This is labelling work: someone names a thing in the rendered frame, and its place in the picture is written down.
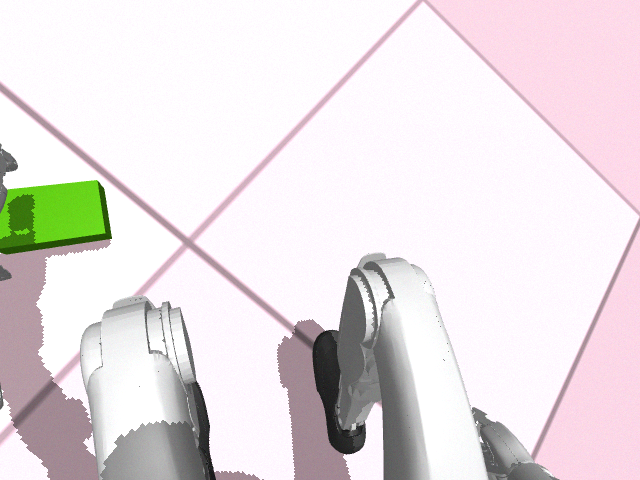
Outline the small box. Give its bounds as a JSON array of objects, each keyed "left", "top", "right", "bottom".
[{"left": 0, "top": 180, "right": 112, "bottom": 255}]

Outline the left robot hand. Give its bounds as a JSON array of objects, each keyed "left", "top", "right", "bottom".
[{"left": 0, "top": 143, "right": 18, "bottom": 281}]

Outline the left robot foot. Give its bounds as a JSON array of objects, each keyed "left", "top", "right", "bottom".
[{"left": 191, "top": 381, "right": 216, "bottom": 480}]

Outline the right robot foot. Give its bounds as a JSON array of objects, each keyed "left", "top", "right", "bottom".
[{"left": 313, "top": 330, "right": 366, "bottom": 454}]

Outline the right robot hand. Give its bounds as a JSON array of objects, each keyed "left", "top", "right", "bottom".
[{"left": 472, "top": 407, "right": 535, "bottom": 480}]

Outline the right robot arm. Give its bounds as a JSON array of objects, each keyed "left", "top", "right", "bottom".
[{"left": 507, "top": 463, "right": 560, "bottom": 480}]

